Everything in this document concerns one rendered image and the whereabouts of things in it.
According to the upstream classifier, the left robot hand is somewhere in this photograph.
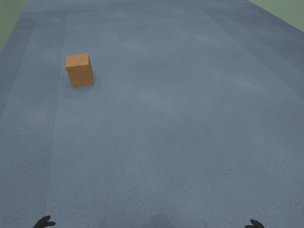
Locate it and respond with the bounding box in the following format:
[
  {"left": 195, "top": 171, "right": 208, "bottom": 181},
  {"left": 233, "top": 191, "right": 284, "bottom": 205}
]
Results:
[{"left": 33, "top": 216, "right": 56, "bottom": 228}]

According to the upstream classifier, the carton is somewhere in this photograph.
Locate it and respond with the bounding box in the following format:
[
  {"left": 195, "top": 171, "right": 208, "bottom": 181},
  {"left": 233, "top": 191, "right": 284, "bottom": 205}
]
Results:
[{"left": 65, "top": 53, "right": 94, "bottom": 88}]

